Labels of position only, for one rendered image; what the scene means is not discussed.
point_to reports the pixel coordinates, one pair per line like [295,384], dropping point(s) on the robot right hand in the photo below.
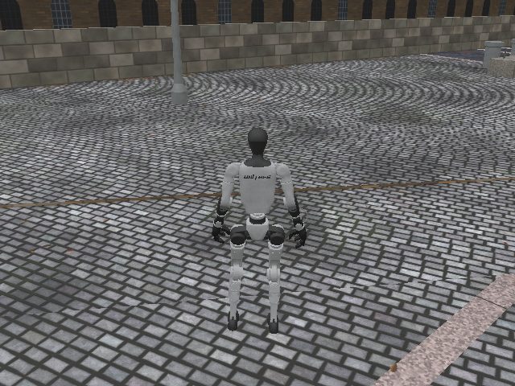
[302,234]

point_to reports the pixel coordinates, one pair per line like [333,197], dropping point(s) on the left robot thigh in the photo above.
[237,245]

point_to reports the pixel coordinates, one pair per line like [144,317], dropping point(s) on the robot left upper arm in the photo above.
[232,170]

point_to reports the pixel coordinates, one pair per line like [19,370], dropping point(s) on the robot right upper arm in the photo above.
[282,170]

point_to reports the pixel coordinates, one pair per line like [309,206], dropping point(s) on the robot right shin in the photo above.
[274,295]

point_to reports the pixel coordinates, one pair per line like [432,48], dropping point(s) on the robot left forearm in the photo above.
[220,214]

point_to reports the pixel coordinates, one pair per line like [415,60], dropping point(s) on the robot left hand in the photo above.
[216,231]

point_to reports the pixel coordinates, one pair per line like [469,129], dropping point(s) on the robot right forearm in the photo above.
[296,216]

